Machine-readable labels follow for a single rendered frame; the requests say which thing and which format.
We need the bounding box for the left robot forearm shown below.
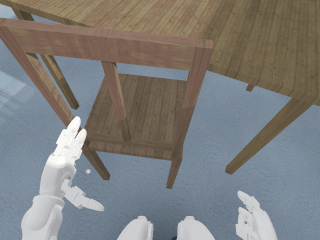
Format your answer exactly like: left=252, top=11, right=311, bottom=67
left=21, top=194, right=65, bottom=240

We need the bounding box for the robot left hand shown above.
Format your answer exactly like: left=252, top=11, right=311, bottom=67
left=39, top=116, right=104, bottom=212

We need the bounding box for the robot left shin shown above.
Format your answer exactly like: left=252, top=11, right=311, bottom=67
left=137, top=216, right=148, bottom=221

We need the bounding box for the chair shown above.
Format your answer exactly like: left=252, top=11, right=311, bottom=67
left=0, top=17, right=213, bottom=189

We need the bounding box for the right robot thigh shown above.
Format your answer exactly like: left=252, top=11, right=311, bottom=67
left=177, top=219, right=215, bottom=240

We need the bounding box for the table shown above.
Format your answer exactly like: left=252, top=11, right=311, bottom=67
left=0, top=0, right=320, bottom=175

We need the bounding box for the robot right hand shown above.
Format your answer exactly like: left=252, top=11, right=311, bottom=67
left=235, top=191, right=278, bottom=240

